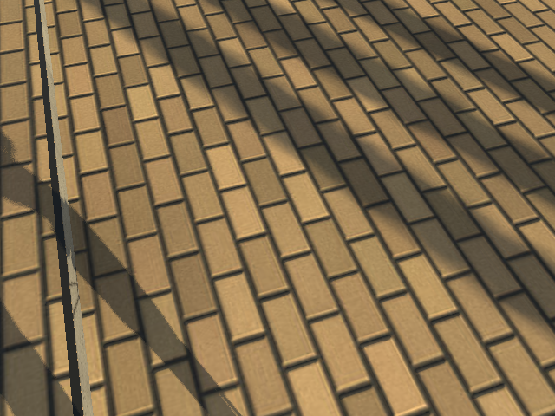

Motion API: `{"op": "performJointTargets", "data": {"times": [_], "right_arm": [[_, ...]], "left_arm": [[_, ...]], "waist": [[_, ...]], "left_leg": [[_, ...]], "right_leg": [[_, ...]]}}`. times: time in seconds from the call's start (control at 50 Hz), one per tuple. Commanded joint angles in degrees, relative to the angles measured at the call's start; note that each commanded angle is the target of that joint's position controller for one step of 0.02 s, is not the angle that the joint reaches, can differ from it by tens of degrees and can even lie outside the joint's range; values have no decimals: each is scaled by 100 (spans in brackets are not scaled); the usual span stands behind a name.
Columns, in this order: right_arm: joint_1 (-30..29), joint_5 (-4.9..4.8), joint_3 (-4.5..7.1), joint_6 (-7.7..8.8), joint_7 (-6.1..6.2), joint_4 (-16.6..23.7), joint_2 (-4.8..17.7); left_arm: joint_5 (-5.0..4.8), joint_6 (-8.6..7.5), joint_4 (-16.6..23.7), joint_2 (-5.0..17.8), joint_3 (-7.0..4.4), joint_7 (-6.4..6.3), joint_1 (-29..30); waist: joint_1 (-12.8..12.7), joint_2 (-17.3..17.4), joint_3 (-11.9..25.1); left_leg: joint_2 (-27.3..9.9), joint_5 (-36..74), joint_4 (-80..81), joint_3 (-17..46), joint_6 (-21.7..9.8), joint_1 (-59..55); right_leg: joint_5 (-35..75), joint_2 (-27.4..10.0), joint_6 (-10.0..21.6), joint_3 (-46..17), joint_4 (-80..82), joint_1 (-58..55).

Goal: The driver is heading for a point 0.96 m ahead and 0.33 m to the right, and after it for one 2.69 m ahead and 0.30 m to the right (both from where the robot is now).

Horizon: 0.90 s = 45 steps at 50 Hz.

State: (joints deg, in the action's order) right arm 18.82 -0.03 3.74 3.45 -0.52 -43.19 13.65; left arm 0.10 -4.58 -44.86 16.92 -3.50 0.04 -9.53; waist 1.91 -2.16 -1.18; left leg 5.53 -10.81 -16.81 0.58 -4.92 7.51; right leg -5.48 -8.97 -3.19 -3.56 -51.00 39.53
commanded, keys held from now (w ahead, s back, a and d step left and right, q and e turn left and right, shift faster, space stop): w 0.62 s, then w+e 0.38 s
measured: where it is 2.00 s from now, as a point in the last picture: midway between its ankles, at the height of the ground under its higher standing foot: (352, 228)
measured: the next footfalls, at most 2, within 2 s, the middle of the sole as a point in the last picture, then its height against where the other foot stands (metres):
right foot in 0.22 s outside the picture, level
left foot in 0.74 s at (245, 372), level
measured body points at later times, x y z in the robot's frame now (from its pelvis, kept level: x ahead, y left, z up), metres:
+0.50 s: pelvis +0.28 -0.08 +0.00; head +0.30 -0.09 +0.45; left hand +0.32 +0.19 -0.12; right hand +0.44 -0.35 -0.10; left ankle +0.38 +0.10 -0.68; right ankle +0.26 -0.17 -0.75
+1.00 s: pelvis +0.55 -0.02 +0.00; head +0.57 -0.01 +0.45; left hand +0.70 +0.25 -0.12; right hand +0.57 -0.30 -0.12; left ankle +0.55 +0.08 -0.75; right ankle +0.58 -0.19 -0.67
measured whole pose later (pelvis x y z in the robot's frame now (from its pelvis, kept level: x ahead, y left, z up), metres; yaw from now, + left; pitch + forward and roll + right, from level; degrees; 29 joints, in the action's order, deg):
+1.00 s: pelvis +0.55 -0.02 +0.00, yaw -9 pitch +1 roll +2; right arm 15.8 0.8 3.7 5.9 -0.3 -49.0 14.4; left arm -1.7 -1.4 -45.9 18.0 -4.6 -0.4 -13.3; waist 1.9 -3.2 -1.7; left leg 1.2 -10.5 -17.6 -8.4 -2.4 7.9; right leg -12.1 -5.9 0.1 -4.0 -60.8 36.4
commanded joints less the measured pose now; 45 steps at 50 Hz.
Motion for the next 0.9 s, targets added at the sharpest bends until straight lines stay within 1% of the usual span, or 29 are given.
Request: {"op": "performJointTargets", "data": {"times": [0.02,0.08,0.14,0.18,0.2,0.22,0.24,0.26,0.28,0.3,0.32,0.34,0.36,0.4,0.42,0.48,0.56,0.62,0.66,0.7,0.72,0.74,0.76,0.78,0.8,0.82,0.84,0.86,0.9], "right_arm": [[-128,-42,224,105,77,307,899],[202,-122,255,102,73,98,996],[277,-150,293,66,88,-28,1080],[185,-139,309,16,105,-82,1149],[136,-123,270,-15,107,-80,1074],[201,-40,153,-26,116,-10,817],[1065,-54,-31,81,82,52,274],[861,-108,22,166,56,-53,577],[296,-225,136,208,37,102,1011],[-178,-204,111,221,59,224,979],[-398,-108,115,209,79,271,917],[-333,-64,139,166,90,254,870],[-200,-66,132,113,91,196,779],[-107,-51,109,36,104,135,633],[-264,-33,100,18,114,186,609],[-821,1,53,39,99,313,529],[-1584,-46,-23,108,3,456,411],[-2034,-88,-37,152,-85,605,454],[-2201,-86,-20,203,-144,710,539],[-1905,-70,36,256,-166,643,704],[-1421,-52,111,277,-146,508,838],[-552,-17,251,288,-91,252,1134],[486,72,365,273,-22,112,1580],[621,61,400,220,-48,-7,1812],[525,17,258,213,-42,73,1224],[154,-13,177,224,-15,82,997],[-238,10,129,237,-12,94,886],[-510,36,90,254,-20,75,723],[-750,85,75,320,-13,9,606]], "left_arm": [[-13,-61,387,106,29,38,388],[-90,-77,550,170,36,110,798],[-75,-100,732,338,-2,195,965],[-70,-123,661,499,-75,215,550],[-55,-124,462,688,-186,186,-148],[2,-125,279,1034,-293,147,-1134],[41,-108,184,1591,-430,149,-1624],[-57,-78,106,1094,-304,176,-1832],[-68,-73,168,815,-200,163,-1396],[-26,-55,260,693,-149,147,-966],[23,-50,287,570,-104,162,-646],[67,-86,311,437,-58,165,-458],[64,-110,303,389,-48,174,-382],[13,-164,230,459,-70,171,-422],[1,-176,184,540,-95,150,-467],[-22,-139,50,659,-132,80,-649],[-91,-82,-125,778,-152,33,-955],[-121,-5,-297,830,-169,23,-1241],[-153,65,-380,865,-190,-3,-1328],[-164,122,-391,962,-229,-36,-1236],[-170,145,-365,986,-231,-48,-1096],[-125,150,-331,816,-164,-50,-1081],[33,139,-148,420,-13,-50,-1101],[-84,37,-122,-102,125,-28,-1924],[-216,-12,-218,568,-30,-28,-1588],[-285,-29,-54,812,-121,-28,-1073],[-253,-14,-13,741,-124,-56,-839],[-187,25,-1,683,-152,-65,-757],[-217,164,-38,465,-162,-47,-955]], "waist": [[56,517,-66],[213,574,-155],[145,655,-216],[-133,744,-4],[-488,646,428],[-860,251,1270],[-642,-1222,2140],[-837,-1329,2396],[-835,-823,1439],[-718,-333,887],[-557,-132,429],[-354,-296,326],[-246,-376,304],[-149,-329,273],[-151,-266,188],[-283,-131,58],[-562,-156,-127],[-706,-154,-268],[-660,-168,-328],[-425,-268,-168],[-114,-269,97],[266,-151,728],[616,582,1717],[207,2137,2372],[443,1429,1969],[411,1141,1176],[232,787,780],[89,772,473],[-154,924,307]], "left_leg": [[-1236,1374,668,519,-793,616],[-1504,900,578,688,-759,216],[-1876,1081,248,921,-665,-431],[-1879,2043,-271,890,-504,-668],[-1596,2849,-1113,666,-365,-589],[-1259,2207,-2631,356,-151,184],[-308,-394,-4913,4,353,2458],[-238,-2163,-5638,689,364,3257],[-578,-1857,-5945,693,300,3746],[-865,-1369,-5750,497,259,3691],[-1043,-1018,-5348,416,267,3533],[-1223,-737,-5028,465,263,3159],[-1255,-606,-4865,446,289,2889],[-1283,-400,-4552,362,376,2805],[-1311,-195,-4309,346,437,2955],[-1325,697,-3283,296,553,3177],[-1103,1598,-2014,72,572,2829],[-1004,1525,-1561,54,508,2863],[-950,1175,-1300,134,401,2820],[-825,792,-1105,93,289,2285],[-684,753,-916,-39,188,1534],[-756,881,-997,-11,13,165],[-1910,1020,-1228,1179,-341,-1614],[-3018,-206,-589,3562,-1095,-3119],[-2845,-1050,-211,3639,-905,-2712],[-2688,-998,-74,2783,-679,-1999],[-2477,-505,104,2208,-579,-1273],[-2288,-109,303,1730,-538,-746],[-2086,379,638,1050,-500,-173]], "right_leg": [[1187,250,-10,241,1104,-631],[1355,382,109,182,1639,-681],[648,445,390,100,2010,-569],[155,625,596,274,2190,-1211],[129,810,763,454,2290,-2179],[409,200,1095,-150,2053,-3806],[-640,-1198,2072,-2753,2417,-6004],[-1759,-1311,2158,-4094,3322,-6181],[-2065,-1153,1848,-3318,3412,-5529],[-1650,-933,1673,-2606,3463,-4701],[-1043,-724,1636,-2088,3630,-3924],[-562,-547,1566,-1731,3768,-3457],[-264,-432,1566,-1500,3909,-3207],[344,-368,1657,-1103,4105,-3020],[589,-377,1693,-972,4194,-3012],[894,-281,1623,-554,4331,-3164],[657,-129,1463,-147,4376,-3225],[594,-338,1457,-213,4217,-3659],[785,-497,1401,-412,3963,-3936],[1267,-556,1307,-560,3583,-4065],[1971,-404,1204,-469,3065,-3966],[2181,-64,1030,-266,2053,-3545],[533,408,778,34,205,-2374],[-2817,1200,496,40,-1503,-361],[-2778,897,504,-509,-2123,171],[-2224,664,545,-406,-2174,433],[-1736,425,513,-292,-2000,236],[-1404,285,480,-293,-1753,71],[-1068,125,429,-292,-1549,-407]]}}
